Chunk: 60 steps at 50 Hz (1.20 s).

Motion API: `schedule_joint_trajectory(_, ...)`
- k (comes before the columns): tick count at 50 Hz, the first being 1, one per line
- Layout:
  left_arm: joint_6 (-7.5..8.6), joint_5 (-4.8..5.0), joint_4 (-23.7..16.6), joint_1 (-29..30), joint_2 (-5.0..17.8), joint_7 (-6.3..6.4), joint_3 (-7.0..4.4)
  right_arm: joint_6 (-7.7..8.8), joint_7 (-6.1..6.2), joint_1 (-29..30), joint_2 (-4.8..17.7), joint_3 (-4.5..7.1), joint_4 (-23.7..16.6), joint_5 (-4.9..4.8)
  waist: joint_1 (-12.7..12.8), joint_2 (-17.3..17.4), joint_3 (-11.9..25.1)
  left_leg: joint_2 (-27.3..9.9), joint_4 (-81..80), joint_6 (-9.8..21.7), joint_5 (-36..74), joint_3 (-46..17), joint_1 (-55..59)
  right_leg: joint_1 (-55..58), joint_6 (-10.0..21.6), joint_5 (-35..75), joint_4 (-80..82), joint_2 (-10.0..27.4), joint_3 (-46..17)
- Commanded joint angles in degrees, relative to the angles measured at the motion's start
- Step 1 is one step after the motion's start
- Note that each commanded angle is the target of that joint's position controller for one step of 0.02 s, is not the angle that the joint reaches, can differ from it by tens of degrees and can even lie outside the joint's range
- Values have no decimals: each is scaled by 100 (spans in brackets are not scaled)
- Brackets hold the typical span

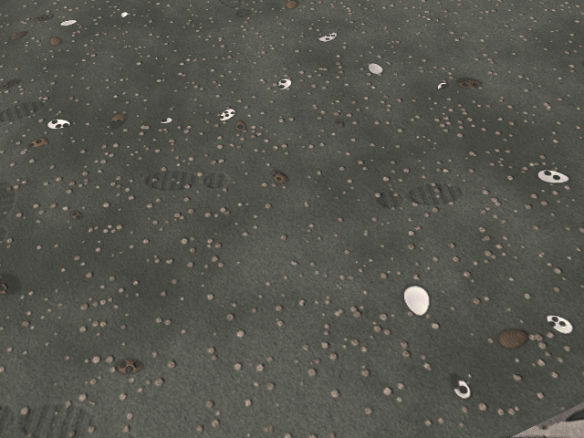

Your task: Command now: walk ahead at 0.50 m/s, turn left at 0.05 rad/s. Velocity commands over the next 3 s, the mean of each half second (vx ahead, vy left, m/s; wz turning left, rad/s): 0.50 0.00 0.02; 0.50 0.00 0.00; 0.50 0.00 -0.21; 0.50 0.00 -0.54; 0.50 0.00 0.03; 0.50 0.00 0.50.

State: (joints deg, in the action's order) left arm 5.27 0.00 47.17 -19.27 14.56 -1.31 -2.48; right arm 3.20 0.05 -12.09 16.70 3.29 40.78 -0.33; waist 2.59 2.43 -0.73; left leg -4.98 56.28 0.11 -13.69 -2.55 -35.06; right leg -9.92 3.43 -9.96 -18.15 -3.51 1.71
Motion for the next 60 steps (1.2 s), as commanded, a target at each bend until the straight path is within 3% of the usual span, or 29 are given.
schedule_joint_trajectory(1,62,41,-328,227,986,66,-233,78,-12,290,192,26,-419,18,-84,-589,21,-160,-908,-103,878,-18,-370,289,939,1348,996,1473,-1082)
schedule_joint_trajectory(4,13,92,-178,-28,1042,88,-237,130,-71,833,117,-12,-528,-17,124,-597,-96,-4,-1863,-98,1664,130,-74,319,799,1359,992,1341,-732)
schedule_joint_trajectory(9,-128,132,95,-418,1119,115,-261,201,-214,1476,193,0,-773,-79,256,-643,-300,159,-2557,90,1485,157,-104,1027,716,1493,685,1699,-836)
schedule_joint_trajectory(11,-188,139,140,-365,1210,147,-297,224,-252,1340,312,43,-771,-67,85,-716,-206,251,-2735,248,1083,208,204,1294,610,2085,368,1804,-849)
schedule_joint_trajectory(13,-236,143,121,-175,1230,177,-292,227,-209,283,627,217,-468,-19,-530,-693,455,546,-2993,518,1076,490,1797,1149,403,3643,-851,1508,-538)
schedule_joint_trajectory(14,-230,63,22,-130,1030,193,-201,212,-149,-704,937,337,-233,27,-942,-483,1205,51,-2728,802,1287,11,3433,298,209,3021,-2166,1243,-333)
schedule_joint_trajectory(15,-122,6,-139,-744,426,159,2,177,-115,-1306,1538,472,-135,117,-827,829,2097,-1443,-2866,1698,577,-2482,5748,-2052,-225,456,-4464,350,-29)
schedule_joint_trajectory(16,3,50,-40,-667,582,115,-13,144,-127,-1467,1140,367,-69,15,-918,1175,2441,-1759,-3663,1928,-147,-3919,5947,-2928,-235,-2306,-5318,117,-753)
schedule_joint_trajectory(17,72,203,-180,-181,1035,68,-146,135,-120,-1070,874,255,-90,-18,-888,746,1487,-1562,-3811,1640,-552,-3198,5243,-3453,-170,-2060,-5677,472,-834)
schedule_joint_trajectory(18,98,225,-284,226,1026,63,-139,125,-112,-674,740,204,-140,-15,-746,379,884,-1324,-3949,1463,-344,-2469,4384,-3440,-140,-1530,-5472,755,-642)
schedule_joint_trajectory(19,79,135,-311,435,962,80,-149,126,-138,-349,579,149,-142,21,-576,88,415,-1063,-4180,1362,77,-1943,3580,-3256,-170,-1147,-5094,929,-538)
schedule_joint_trajectory(21,-42,73,-230,196,808,96,-162,197,-170,-48,435,110,-145,78,-235,308,244,-807,-4537,1317,727,-1424,2724,-2598,-250,-685,-4685,1149,-586)
schedule_joint_trajectory(23,-150,58,-189,123,640,125,-137,274,-171,-36,518,138,-45,45,-111,274,188,-748,-4765,1408,1096,-1045,2396,-2481,-357,-433,-4416,1177,-528)
schedule_joint_trajectory(26,-165,1,-374,706,576,140,-120,287,-100,-265,661,176,149,37,-221,94,-28,-685,-4917,1394,1470,-654,2452,-2851,-480,424,-3495,1210,-515)
schedule_joint_trajectory(30,-81,25,-560,1494,417,56,-52,232,-32,-604,800,194,366,-16,-506,48,-171,-514,-4948,1174,1475,-211,2609,-2616,-451,1519,-2061,995,-330)
schedule_joint_trajectory(35,-17,87,-852,2198,484,-89,-38,100,7,-1067,897,224,706,-78,-707,71,-344,-865,-4617,1098,1506,-298,3470,-2731,-278,1295,-1285,827,-324)
schedule_joint_trajectory(38,21,73,-844,1957,658,-143,-94,7,47,-1005,990,264,796,-92,-474,205,-162,-993,-4102,939,2473,-335,3886,-2230,-49,642,-1045,655,-198)
schedule_joint_trajectory(40,30,38,-449,625,1052,-80,-311,-51,72,-876,889,210,773,-66,195,121,698,-543,-2523,675,3768,45,3510,-219,257,743,-906,428,33)
schedule_joint_trajectory(41,8,-17,-264,-416,1491,-19,-429,-41,92,-942,604,78,620,74,521,-569,1608,-163,-697,451,2196,331,2331,1556,644,1034,-1130,1499,-1182)
schedule_joint_trajectory(42,-24,13,-131,-607,1790,-52,-491,87,27,-1671,-51,-103,595,34,117,-2108,2206,881,1079,116,-1663,174,68,3268,1526,-342,-429,2561,-3856)
schedule_joint_trajectory(43,-29,92,-202,-537,1203,-52,-335,202,-9,-1270,580,27,664,-80,374,-1437,1956,605,1712,175,-1982,-497,-602,3134,1369,-1167,-30,2461,-4109)
schedule_joint_trajectory(44,-24,73,-267,-129,1011,-25,-267,278,-40,-718,820,100,491,-203,338,-1131,1154,335,1749,250,-1474,-380,-935,2437,1136,-1007,93,2295,-3305)
schedule_joint_trajectory(45,-26,28,-332,246,948,-14,-240,302,-14,-413,755,84,429,-179,181,-654,727,55,1511,242,-953,-209,-777,1669,1032,-437,221,2095,-2737)
schedule_joint_trajectory(46,-23,-17,-359,500,805,-22,-200,284,4,-264,698,107,408,-81,35,-479,378,-104,1191,207,-629,-162,-598,1019,1010,71,411,1922,-2329)
schedule_joint_trajectory(47,2,-81,-364,614,741,-21,-175,238,1,-386,625,115,423,-61,-156,-698,351,-240,1030,178,-427,-213,-225,604,1017,470,542,1839,-2096)
schedule_joint_trajectory(50,76,-14,-259,633,768,-20,-193,79,25,-436,374,77,464,-36,-327,-637,197,-335,475,33,-181,-132,-21,106,1088,854,946,1697,-1520)
schedule_joint_trajectory(53,65,4,-116,438,932,49,-240,52,25,111,314,52,297,27,-222,-534,-27,-352,-489,-99,710,-78,-329,112,1039,1144,1140,1601,-1086)
schedule_joint_trajectory(56,26,41,8,244,1000,97,-249,108,-34,669,197,2,180,7,-42,-553,-143,-191,-1579,-92,1627,81,-111,126,839,1183,1183,1387,-643)
schedule_joint_trajectory(60,-63,124,281,-273,1055,122,-267,176,-127,1418,206,-21,-65,-40,200,-522,-323,30,-2388,-80,1844,114,41,494,806,1016,974,1523,-772)
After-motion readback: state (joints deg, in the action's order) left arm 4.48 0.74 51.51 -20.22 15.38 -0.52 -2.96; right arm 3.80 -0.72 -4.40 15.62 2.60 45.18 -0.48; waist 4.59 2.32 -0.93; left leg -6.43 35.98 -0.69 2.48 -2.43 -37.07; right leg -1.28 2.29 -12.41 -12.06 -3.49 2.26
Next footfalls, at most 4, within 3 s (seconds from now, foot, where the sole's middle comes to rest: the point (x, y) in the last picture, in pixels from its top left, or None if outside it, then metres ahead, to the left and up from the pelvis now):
0.28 left None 0.33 0.15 -0.78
0.80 right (365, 382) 0.62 -0.09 -0.78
1.34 left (270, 278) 0.91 0.16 -0.78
1.86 right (381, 220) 1.12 -0.16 -0.78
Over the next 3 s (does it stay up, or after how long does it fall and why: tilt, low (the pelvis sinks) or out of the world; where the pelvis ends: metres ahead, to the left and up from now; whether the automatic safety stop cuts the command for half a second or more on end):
stays up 1.63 -0.27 -0.01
